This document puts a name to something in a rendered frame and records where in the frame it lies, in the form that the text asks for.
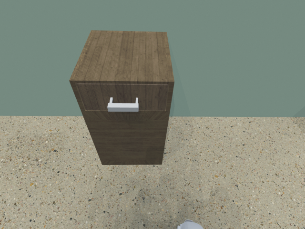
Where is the cabinet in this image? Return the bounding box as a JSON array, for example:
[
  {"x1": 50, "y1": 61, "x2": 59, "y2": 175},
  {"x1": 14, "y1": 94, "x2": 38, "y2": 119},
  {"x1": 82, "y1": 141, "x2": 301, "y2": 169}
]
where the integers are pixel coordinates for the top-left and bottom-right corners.
[{"x1": 69, "y1": 30, "x2": 174, "y2": 165}]

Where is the handle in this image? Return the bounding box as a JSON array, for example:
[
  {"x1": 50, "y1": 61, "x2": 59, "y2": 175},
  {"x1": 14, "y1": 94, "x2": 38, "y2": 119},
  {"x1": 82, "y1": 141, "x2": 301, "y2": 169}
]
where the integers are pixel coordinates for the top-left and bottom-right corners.
[{"x1": 107, "y1": 97, "x2": 139, "y2": 112}]

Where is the drawer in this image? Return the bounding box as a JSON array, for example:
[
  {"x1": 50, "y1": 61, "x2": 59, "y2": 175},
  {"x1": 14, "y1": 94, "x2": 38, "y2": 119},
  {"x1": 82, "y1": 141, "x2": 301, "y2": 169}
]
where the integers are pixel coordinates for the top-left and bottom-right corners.
[{"x1": 77, "y1": 83, "x2": 168, "y2": 111}]

